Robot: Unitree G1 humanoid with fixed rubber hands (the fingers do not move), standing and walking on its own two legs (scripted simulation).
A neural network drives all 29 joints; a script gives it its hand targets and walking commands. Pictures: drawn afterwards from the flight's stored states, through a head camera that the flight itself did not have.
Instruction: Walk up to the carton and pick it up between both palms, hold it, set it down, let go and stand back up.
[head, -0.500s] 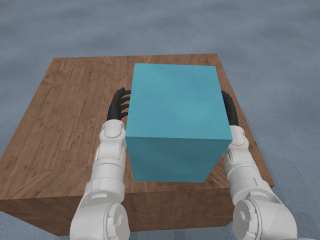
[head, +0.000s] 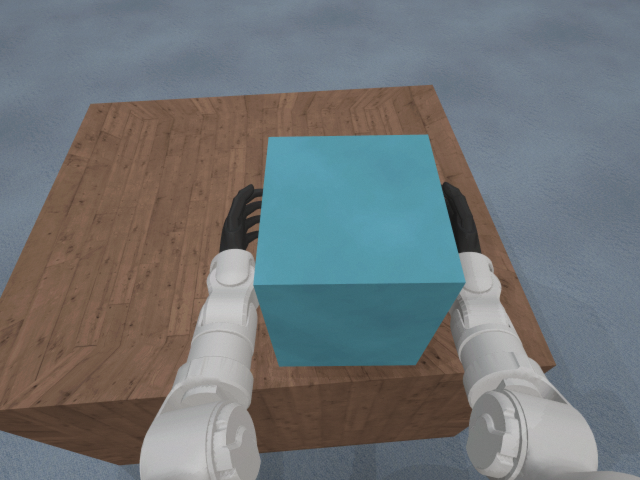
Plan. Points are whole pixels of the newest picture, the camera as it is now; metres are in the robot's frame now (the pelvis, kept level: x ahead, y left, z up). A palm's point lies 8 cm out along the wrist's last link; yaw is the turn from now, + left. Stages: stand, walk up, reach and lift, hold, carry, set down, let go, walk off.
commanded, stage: set down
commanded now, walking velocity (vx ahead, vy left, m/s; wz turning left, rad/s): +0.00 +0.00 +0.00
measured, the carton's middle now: (347, 259) +0.39 -0.03 +0.02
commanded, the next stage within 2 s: none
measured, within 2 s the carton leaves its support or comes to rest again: rests again in 0.86 s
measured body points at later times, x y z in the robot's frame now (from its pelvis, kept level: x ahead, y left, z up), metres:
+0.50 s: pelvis -0.01 +0.00 +0.00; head +0.07 -0.01 +0.44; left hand +0.41 +0.11 +0.02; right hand +0.40 -0.18 +0.03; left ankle -0.03 +0.13 -0.75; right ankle +0.02 -0.09 -0.75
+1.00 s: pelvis -0.01 -0.01 -0.01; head +0.09 -0.02 +0.43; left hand +0.40 +0.11 -0.01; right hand +0.40 -0.18 +0.00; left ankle -0.03 +0.13 -0.75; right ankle +0.02 -0.09 -0.75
